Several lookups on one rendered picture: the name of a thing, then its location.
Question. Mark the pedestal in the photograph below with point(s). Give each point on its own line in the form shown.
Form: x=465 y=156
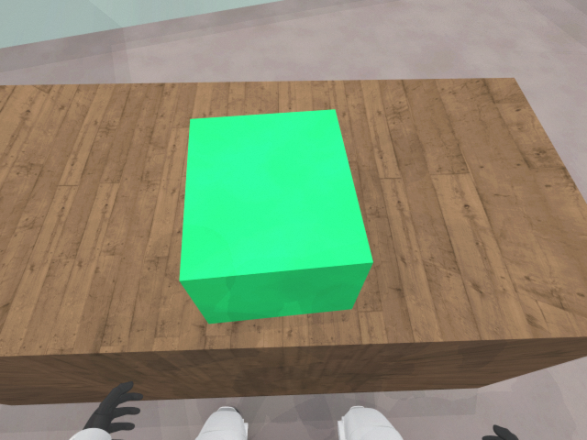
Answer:
x=477 y=232

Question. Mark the left robot hand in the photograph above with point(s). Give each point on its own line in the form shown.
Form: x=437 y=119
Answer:
x=108 y=411

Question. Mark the robot left thigh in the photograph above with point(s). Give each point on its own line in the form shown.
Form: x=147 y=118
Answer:
x=224 y=425

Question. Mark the carton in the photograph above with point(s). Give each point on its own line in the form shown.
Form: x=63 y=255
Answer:
x=271 y=223

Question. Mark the robot right thigh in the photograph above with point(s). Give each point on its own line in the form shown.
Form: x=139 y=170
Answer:
x=366 y=424

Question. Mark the robot thigh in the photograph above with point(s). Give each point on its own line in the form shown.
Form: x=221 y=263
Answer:
x=224 y=425
x=366 y=424

